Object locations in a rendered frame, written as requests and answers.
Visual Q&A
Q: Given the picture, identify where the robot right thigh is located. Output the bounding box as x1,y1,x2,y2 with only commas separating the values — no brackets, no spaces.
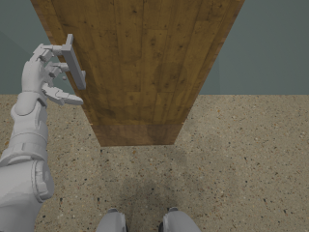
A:
162,211,202,232

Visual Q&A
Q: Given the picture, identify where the handle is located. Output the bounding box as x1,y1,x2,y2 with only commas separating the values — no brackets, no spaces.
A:
61,34,86,90

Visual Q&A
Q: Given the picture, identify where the left robot shin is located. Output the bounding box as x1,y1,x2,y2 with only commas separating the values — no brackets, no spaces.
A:
107,208,119,214

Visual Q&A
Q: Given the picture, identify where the cupboard door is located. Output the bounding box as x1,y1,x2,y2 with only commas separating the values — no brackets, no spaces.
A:
37,0,240,126

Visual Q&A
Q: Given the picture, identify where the robot left forearm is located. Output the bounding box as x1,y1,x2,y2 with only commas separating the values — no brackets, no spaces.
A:
0,91,48,167

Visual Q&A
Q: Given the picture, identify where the left robot hand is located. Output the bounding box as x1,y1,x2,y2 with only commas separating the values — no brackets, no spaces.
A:
21,43,84,106

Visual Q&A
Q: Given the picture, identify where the robot left upper arm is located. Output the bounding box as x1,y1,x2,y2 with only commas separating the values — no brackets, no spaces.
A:
0,159,55,232

